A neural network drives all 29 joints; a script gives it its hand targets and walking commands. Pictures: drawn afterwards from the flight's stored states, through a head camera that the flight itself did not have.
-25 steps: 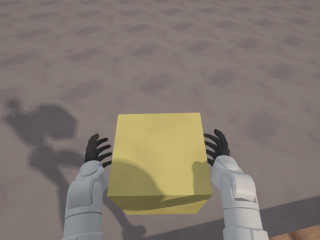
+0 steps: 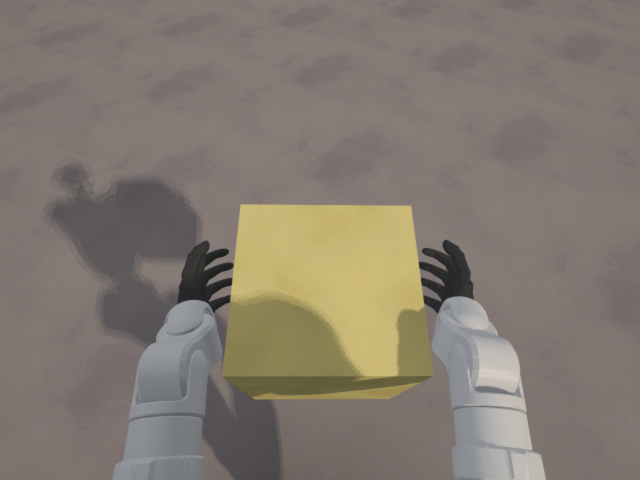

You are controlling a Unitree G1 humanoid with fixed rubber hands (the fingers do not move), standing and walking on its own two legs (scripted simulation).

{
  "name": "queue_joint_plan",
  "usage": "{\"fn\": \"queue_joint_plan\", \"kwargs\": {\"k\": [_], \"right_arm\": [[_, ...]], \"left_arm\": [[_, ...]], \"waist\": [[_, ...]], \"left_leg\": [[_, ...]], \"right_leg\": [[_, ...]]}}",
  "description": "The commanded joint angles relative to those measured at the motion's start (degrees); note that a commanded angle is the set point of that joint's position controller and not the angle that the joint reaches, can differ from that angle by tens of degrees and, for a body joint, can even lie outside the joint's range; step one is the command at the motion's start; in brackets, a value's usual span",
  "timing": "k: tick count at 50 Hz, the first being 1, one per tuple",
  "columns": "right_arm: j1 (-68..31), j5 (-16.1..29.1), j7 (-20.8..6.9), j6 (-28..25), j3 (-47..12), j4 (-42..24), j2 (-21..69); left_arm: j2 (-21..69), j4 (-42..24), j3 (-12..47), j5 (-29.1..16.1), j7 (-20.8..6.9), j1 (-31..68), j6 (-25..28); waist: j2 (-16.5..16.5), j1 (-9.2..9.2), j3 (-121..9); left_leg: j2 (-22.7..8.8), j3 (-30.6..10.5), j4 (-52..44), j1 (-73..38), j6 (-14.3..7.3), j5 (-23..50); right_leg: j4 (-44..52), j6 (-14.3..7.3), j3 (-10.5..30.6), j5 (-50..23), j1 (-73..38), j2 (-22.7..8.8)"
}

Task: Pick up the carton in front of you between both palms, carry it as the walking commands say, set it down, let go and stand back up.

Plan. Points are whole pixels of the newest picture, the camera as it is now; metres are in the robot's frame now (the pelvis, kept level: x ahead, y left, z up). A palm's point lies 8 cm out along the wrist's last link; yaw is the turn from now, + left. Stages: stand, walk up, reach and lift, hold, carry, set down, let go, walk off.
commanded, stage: carry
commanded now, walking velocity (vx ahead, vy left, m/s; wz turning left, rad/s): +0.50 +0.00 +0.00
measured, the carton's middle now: (323, 313) +0.35 +0.00 -0.01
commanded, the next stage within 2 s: none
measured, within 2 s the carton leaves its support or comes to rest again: neither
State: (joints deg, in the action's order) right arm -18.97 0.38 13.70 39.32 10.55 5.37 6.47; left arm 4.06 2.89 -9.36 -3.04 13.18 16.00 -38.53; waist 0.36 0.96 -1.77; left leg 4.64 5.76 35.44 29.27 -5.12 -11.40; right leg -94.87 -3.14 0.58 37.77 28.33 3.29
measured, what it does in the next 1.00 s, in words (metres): walks ahead: right foot, then left foot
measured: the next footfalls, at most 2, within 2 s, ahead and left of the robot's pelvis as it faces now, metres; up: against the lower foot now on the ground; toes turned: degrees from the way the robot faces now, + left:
right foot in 0.30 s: +0.44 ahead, -0.14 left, +0.00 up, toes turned -5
left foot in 0.76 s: +0.69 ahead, +0.07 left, +0.00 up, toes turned +11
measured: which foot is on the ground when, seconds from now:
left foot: down 0.00-0.30, up 0.32-0.74, down 0.76-1.00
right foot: up 0.00-0.28, down 0.30-0.76, up 0.78-1.00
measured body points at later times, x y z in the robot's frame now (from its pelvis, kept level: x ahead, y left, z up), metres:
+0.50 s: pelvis +0.37 -0.07 +0.03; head +0.41 -0.07 +0.48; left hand +0.67 +0.11 +0.08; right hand +0.70 -0.21 +0.08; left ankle +0.33 +0.07 -0.65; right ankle +0.40 -0.14 -0.72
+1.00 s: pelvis +0.68 -0.01 +0.03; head +0.64 +0.00 +0.48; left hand +0.90 +0.13 +0.10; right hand +0.89 -0.18 +0.10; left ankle +0.65 +0.07 -0.72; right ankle +0.72 -0.16 -0.65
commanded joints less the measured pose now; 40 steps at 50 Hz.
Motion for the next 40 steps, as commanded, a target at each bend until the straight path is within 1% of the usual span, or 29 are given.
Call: {"fn": "queue_joint_plan", "kwargs": {"k": [1,2,3,4,5,7,8,9,10,11,12,13,14,15,16,17,19,20,24,26,29,33,34,35,36,37,38,39,40], "right_arm": [[-22.92,12.10,-0.65,-0.93,-34.64,-13.55,39.05],[-24.22,12.48,-1.55,-0.83,-35.93,-13.94,39.06],[-26.55,13.77,-2.42,-1.09,-37.61,-14.90,40.48],[-27.67,13.58,-3.04,-1.15,-38.47,-14.29,41.76],[-29.34,13.56,-3.45,-1.35,-38.91,-14.77,42.66],[-31.49,14.57,-4.37,-1.87,-39.41,-14.49,44.30],[-29.74,14.23,-4.64,-2.01,-38.96,-12.87,44.25],[-27.58,13.64,-4.61,-2.12,-38.48,-11.90,43.64],[-25.54,12.63,-4.35,-2.15,-37.68,-11.24,42.73],[-23.93,11.57,-3.93,-2.18,-36.89,-10.99,41.69],[-23.01,10.78,-3.40,-2.21,-36.29,-11.46,40.13],[-22.93,9.84,-2.85,-2.00,-35.42,-11.98,38.07],[-20.78,9.10,-2.30,-1.51,-34.60,-11.89,37.22],[-17.45,7.71,-1.49,-0.65,-32.33,-10.16,34.86],[-15.77,7.39,-1.07,-0.06,-32.03,-10.46,35.82],[-15.36,8.11,-1.07,0.46,-32.19,-12.02,37.90],[-14.81,8.39,-1.43,1.89,-31.44,-13.84,39.56],[-13.00,7.99,-1.63,2.64,-31.47,-14.05,40.40],[-7.87,5.50,-2.78,6.06,-34.48,-18.10,42.25],[-7.21,5.74,-3.24,7.81,-36.36,-22.84,42.92],[-5.12,7.62,-3.64,10.76,-37.48,-30.66,42.90],[2.12,8.40,-4.30,15.59,-38.46,-36.20,40.53],[3.90,8.59,-4.51,16.69,-38.53,-37.06,39.98],[6.31,8.43,-4.61,17.69,-38.22,-37.33,38.78],[8.55,8.18,-4.77,18.69,-37.80,-37.65,37.62],[10.50,7.84,-4.86,19.53,-37.29,-38.13,35.65],[12.21,7.79,-5.00,20.29,-36.87,-37.61,35.79],[11.26,8.06,-5.41,21.14,-36.93,-37.97,36.02],[10.38,8.47,-5.98,21.64,-38.13,-38.16,37.14]], "left_arm": [[38.05,-7.43,23.03,-3.40,0.48,22.14,0.59],[38.70,-5.38,22.90,-2.26,0.40,20.73,0.85],[39.59,-4.90,22.78,-0.87,0.18,20.53,1.26],[40.98,-3.65,23.41,0.18,-0.29,20.23,1.19],[42.37,-4.48,24.32,0.08,-0.83,22.17,1.28],[43.65,-7.01,26.57,-1.28,-1.45,27.23,1.85],[43.31,-8.58,27.78,-2.05,-1.53,29.07,2.34],[43.08,-9.42,28.66,-2.69,-1.58,29.08,2.69],[42.35,-9.60,29.01,-3.22,-1.44,28.55,3.00],[41.62,-9.25,29.21,-3.25,-1.21,26.85,3.08],[40.62,-10.15,29.40,-3.47,-0.99,26.67,3.14],[39.33,-9.65,28.94,-3.18,-0.71,24.29,2.95],[37.20,-9.05,28.47,-3.15,-0.24,23.32,2.43],[36.08,-7.56,28.74,-3.48,0.20,18.55,1.30],[36.02,-9.12,29.42,-3.75,0.19,18.49,0.51],[37.58,-11.66,30.24,-4.19,-0.23,18.36,-0.15],[41.13,-15.96,32.80,-6.30,-1.43,19.87,-1.90],[41.78,-16.72,33.32,-6.54,-1.94,18.39,-2.77],[42.59,-21.12,35.71,-6.15,-4.45,13.45,-6.91],[43.07,-24.48,36.60,-7.05,-5.23,11.59,-8.78],[42.18,-29.24,36.38,-7.38,-5.24,5.89,-11.67],[39.36,-35.15,36.43,-6.36,-4.96,-1.52,-16.17],[38.79,-36.75,36.84,-6.40,-4.90,-2.09,-17.25],[38.18,-37.82,37.32,-6.29,-4.84,-3.16,-18.37],[37.08,-38.69,37.86,-6.28,-4.78,-4.43,-19.44],[36.53,-40.45,38.61,-6.57,-4.84,-5.31,-20.60],[36.15,-41.34,39.85,-6.96,-5.09,-5.42,-21.80],[36.27,-40.68,39.93,-7.02,-5.23,-4.22,-22.61],[37.00,-40.01,39.44,-6.99,-5.59,-3.56,-22.94]], "waist": [[-2.25,4.89,-26.23],[-1.97,3.86,-26.24],[0.36,3.42,-25.06],[3.23,3.64,-24.02],[6.79,2.93,-22.77],[10.20,2.29,-19.86],[10.25,2.64,-19.44],[9.83,3.11,-20.43],[8.83,2.32,-21.80],[7.41,0.65,-24.54],[5.98,-1.37,-28.44],[-0.60,-3.13,-32.99],[-13.80,-2.44,-36.93],[-15.12,-2.22,-39.01],[-10.66,-1.91,-35.56],[-5.38,-1.70,-31.60],[-2.62,-1.50,-27.70],[-4.85,-1.52,-27.49],[-7.39,-1.95,-23.66],[-8.87,-1.93,-21.24],[-11.39,-2.02,-17.62],[-10.61,-2.72,-13.92],[-9.47,-2.18,-13.59],[-6.55,-1.50,-15.12],[-3.86,-0.54,-17.52],[8.29,0.04,-21.10],[19.18,0.37,-20.78],[15.33,0.71,-18.84],[9.92,0.49,-17.73]], "left_leg": [[-23.34,-37.97,-6.59,-37.17,-15.67,23.31],[-22.05,-33.89,-6.66,-35.77,-15.25,24.82],[-20.56,-29.67,-6.24,-34.94,-13.90,27.26],[-19.34,-25.57,-7.23,-33.97,-11.97,28.54],[-17.10,-20.99,-8.45,-30.86,-9.67,31.64],[-12.44,-12.65,-9.63,-24.74,-5.73,35.17],[-11.89,-10.75,-10.28,-23.50,-4.53,36.20],[-13.17,-9.71,-10.39,-24.44,-3.29,38.39],[-13.10,-7.73,-7.21,-26.45,-1.98,42.48],[-12.22,-4.48,-1.58,-27.15,0.04,45.79],[-10.93,-2.29,6.68,-22.86,2.50,40.31],[-9.73,-2.78,18.16,-11.38,4.65,23.05],[-2.01,-3.36,33.53,1.87,7.00,-16.19],[-2.57,-6.94,41.81,7.67,6.48,-20.59],[-4.43,-8.17,42.69,12.81,5.21,-18.45],[-6.54,-7.87,37.94,12.64,5.19,-15.91],[-9.00,-6.78,27.62,10.36,6.35,-10.64],[-9.65,-6.24,23.45,8.59,6.34,-9.53],[-7.33,-0.69,7.68,3.97,6.58,-5.84],[-6.12,1.47,2.98,2.80,6.50,-1.64],[-6.16,3.10,-2.81,0.92,6.30,3.50],[-5.72,5.55,-9.56,-3.31,5.99,7.48],[-4.90,6.99,-12.63,-7.59,5.68,9.18],[-4.33,7.65,-13.14,-15.50,4.58,6.73],[-7.93,4.42,-11.85,-26.81,2.49,3.36],[-20.32,-15.37,-13.68,-37.69,-2.57,1.28],[-29.10,-33.63,-19.03,-44.52,-8.66,5.77],[-30.65,-34.17,-20.42,-43.43,-10.45,8.37],[-29.67,-29.55,-20.64,-39.62,-8.93,9.12]], "right_leg": [[15.49,1.27,3.65,-10.35,26.85,-5.87],[17.61,1.49,2.78,-12.01,25.37,-6.28],[22.00,1.79,2.18,-14.32,25.34,-6.89],[28.07,2.09,1.18,-16.68,23.88,-7.47],[36.49,1.83,-0.06,-21.02,19.62,-7.43],[50.76,1.40,-5.25,-30.50,9.13,-4.41],[55.01,1.35,-7.81,-33.98,4.08,-2.81],[59.47,1.52,-9.20,-36.60,-0.74,-2.14],[63.26,1.30,-10.99,-38.09,-5.10,-0.94],[68.29,0.54,-12.29,-41.87,-12.66,-0.05],[70.51,-0.88,-9.51,-45.70,-25.29,-2.60],[67.03,-4.17,2.31,-54.37,-40.45,-11.71],[66.07,-10.38,23.42,-70.97,-52.06,-25.84],[69.15,-14.22,31.56,-62.42,-53.86,-29.03],[71.12,-13.64,30.66,-55.16,-52.50,-27.69],[72.61,-10.96,26.09,-53.07,-47.49,-25.31],[75.67,-7.91,19.18,-55.95,-40.57,-23.14],[76.71,-6.86,16.42,-56.21,-39.06,-22.40],[79.15,-4.58,5.21,-56.78,-35.19,-18.32],[80.00,-3.67,1.83,-55.78,-34.38,-16.71],[81.15,-3.32,-1.14,-51.91,-32.73,-16.19],[78.33,-3.00,-2.92,-51.71,-31.90,-15.79],[75.14,-2.30,-4.31,-52.45,-30.33,-15.11],[68.51,-1.07,-6.44,-53.89,-27.11,-13.50],[60.24,0.71,-8.40,-49.60,-18.97,-12.45],[45.22,3.24,-10.18,-35.76,-5.22,-8.40],[32.78,4.12,-8.05,-11.08,9.81,-2.70],[26.31,2.59,-2.01,-7.87,14.77,-4.87],[24.31,1.44,-0.75,-9.48,15.43,-7.21]]}}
